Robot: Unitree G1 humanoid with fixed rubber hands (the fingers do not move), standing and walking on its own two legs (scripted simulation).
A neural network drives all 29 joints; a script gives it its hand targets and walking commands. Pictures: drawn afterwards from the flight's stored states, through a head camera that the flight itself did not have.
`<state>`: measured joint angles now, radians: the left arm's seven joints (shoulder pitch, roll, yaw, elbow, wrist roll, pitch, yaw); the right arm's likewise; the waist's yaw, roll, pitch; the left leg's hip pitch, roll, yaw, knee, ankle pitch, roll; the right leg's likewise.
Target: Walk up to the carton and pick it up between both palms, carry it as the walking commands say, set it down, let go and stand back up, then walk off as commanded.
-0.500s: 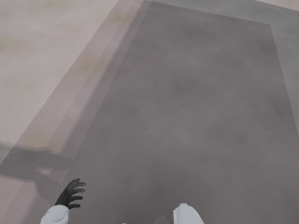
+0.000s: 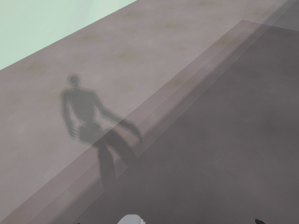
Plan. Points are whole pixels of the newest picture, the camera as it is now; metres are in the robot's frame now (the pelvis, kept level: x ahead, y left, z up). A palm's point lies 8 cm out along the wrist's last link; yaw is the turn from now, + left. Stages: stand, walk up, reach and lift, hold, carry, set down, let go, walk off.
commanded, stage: stand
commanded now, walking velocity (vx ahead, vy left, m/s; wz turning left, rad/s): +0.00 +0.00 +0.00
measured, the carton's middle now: out of the picture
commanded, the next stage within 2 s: none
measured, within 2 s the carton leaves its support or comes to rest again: neither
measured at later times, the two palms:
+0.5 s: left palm out of the picture +0.05 +0.29 -0.14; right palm out of the picture +0.10 -0.19 -0.13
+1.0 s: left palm out of the picture -0.03 +0.24 -0.15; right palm out of the picture -0.02 -0.20 -0.14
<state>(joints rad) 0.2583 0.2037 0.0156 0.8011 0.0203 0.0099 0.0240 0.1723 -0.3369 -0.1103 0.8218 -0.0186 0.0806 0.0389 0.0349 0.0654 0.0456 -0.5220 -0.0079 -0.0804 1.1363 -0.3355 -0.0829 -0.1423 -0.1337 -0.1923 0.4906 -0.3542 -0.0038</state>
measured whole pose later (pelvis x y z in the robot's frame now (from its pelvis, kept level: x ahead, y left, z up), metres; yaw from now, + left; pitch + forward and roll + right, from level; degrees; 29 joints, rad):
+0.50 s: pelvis +0.01 +0.04 -0.01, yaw +4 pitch -3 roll +1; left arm 0.23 0.24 0.04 0.91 0.01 0.06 0.01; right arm 0.17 -0.17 -0.01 0.99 -0.02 0.00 -0.02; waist 0.01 -0.05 0.04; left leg -0.17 -0.01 0.05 0.48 -0.26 0.02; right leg -0.30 -0.08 -0.04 0.70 -0.38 0.02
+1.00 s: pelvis +0.00 +0.02 +0.00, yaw +5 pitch -1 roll +0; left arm 0.32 0.17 0.02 1.08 0.02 0.01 0.02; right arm 0.34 -0.15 0.00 1.20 -0.01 -0.01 -0.03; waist 0.01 -0.02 0.01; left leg -0.16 0.01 0.02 0.40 -0.21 -0.01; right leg -0.18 -0.04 -0.08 0.41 -0.20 0.00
